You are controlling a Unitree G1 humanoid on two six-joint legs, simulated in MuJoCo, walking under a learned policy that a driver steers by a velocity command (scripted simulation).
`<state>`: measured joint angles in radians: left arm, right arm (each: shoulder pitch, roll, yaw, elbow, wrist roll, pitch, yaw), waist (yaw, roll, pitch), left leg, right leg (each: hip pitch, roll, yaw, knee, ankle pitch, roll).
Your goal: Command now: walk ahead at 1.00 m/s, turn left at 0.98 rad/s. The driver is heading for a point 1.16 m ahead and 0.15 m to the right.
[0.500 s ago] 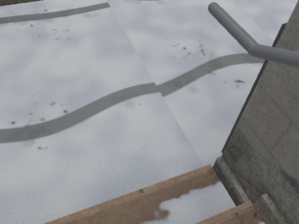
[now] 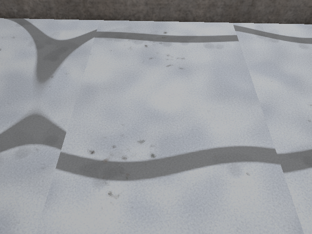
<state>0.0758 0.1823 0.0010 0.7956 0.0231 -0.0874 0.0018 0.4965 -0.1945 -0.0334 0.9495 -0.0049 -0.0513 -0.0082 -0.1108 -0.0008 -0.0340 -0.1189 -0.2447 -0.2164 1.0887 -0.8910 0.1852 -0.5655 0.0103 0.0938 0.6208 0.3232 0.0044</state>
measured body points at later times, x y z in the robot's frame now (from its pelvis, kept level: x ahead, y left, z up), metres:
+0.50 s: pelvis +0.46 +0.03 -0.23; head +0.48 +0.03 +0.22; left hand +0.23 +0.19 -0.34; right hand +0.73 -0.12 -0.32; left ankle +0.50 +0.12 -0.97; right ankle +0.19 -0.14 -0.71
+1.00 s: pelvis +0.92 -0.01 -0.25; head +0.93 -0.02 +0.20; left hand +1.04 +0.25 -0.38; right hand +1.04 -0.28 -0.35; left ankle +0.98 +0.16 -0.87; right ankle +0.90 -0.03 -0.97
